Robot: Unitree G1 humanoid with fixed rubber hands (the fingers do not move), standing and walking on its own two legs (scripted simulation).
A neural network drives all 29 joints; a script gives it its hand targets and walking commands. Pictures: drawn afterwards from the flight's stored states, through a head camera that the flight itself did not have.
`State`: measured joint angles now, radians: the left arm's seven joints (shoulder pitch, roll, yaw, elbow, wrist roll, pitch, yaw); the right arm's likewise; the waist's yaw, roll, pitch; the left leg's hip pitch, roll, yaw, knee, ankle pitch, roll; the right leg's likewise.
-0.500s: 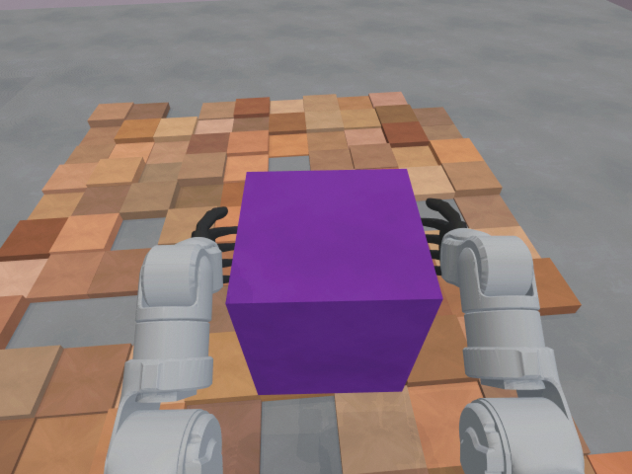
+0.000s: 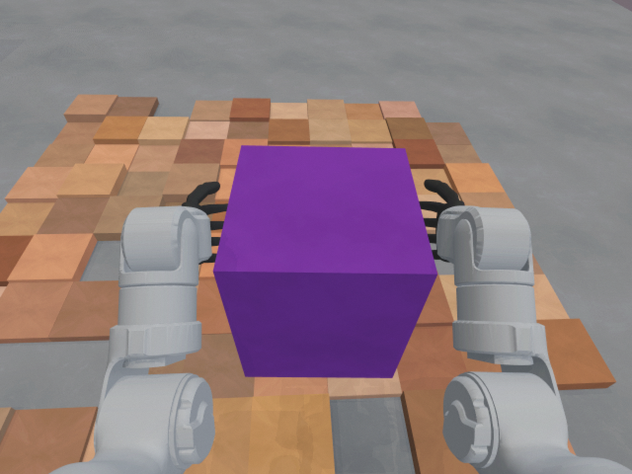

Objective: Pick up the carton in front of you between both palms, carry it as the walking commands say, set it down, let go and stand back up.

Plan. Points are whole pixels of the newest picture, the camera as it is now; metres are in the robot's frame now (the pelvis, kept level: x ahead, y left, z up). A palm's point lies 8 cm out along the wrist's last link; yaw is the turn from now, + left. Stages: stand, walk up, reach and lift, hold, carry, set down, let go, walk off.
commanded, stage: carry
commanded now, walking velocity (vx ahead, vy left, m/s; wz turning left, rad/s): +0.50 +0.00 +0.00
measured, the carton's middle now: (321, 268) +0.38 +0.00 +0.07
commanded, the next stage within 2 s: none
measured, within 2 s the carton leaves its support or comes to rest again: neither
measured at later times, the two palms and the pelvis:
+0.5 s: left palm (248, 156) +0.63 +0.12 +0.06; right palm (410, 150) +0.66 -0.17 +0.07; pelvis +0.29 -0.03 -0.04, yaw -1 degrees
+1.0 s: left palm (257, 25) +0.94 +0.12 +0.18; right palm (400, 38) +0.90 -0.17 +0.18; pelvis +0.55 +0.02 +0.01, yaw -2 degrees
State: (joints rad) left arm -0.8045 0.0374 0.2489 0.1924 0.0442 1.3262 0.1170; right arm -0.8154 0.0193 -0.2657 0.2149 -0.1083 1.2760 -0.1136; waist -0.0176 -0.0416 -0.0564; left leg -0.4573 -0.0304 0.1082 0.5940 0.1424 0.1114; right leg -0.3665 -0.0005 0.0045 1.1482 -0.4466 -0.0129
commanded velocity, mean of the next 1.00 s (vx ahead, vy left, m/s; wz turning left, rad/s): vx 0.50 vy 0.00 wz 0.00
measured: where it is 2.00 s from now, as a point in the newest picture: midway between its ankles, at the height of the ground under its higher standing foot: (300, 252)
